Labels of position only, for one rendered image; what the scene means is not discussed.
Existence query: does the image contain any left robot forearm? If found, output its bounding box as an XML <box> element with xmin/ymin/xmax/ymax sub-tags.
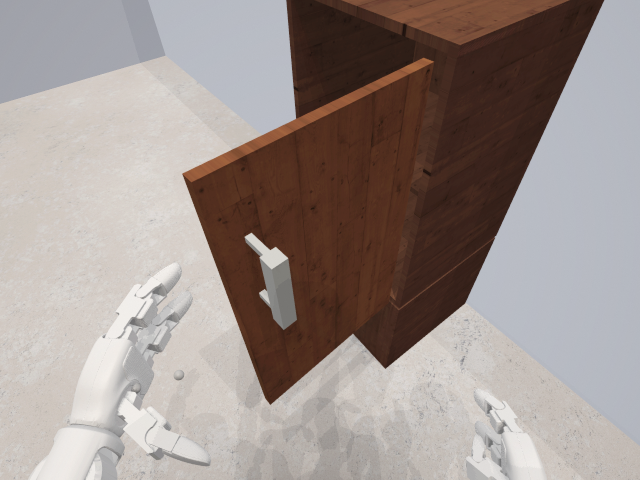
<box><xmin>28</xmin><ymin>425</ymin><xmax>125</xmax><ymax>480</ymax></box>

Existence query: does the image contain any handle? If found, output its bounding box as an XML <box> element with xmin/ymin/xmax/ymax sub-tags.
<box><xmin>245</xmin><ymin>233</ymin><xmax>297</xmax><ymax>330</ymax></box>

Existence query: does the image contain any robot left hand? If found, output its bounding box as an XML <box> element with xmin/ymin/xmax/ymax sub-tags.
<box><xmin>70</xmin><ymin>263</ymin><xmax>211</xmax><ymax>466</ymax></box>

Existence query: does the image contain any robot right hand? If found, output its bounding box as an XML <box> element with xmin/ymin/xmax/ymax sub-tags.
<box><xmin>466</xmin><ymin>388</ymin><xmax>547</xmax><ymax>480</ymax></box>

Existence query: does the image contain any cupboard door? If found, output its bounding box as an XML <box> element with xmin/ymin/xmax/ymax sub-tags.
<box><xmin>182</xmin><ymin>58</ymin><xmax>434</xmax><ymax>405</ymax></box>

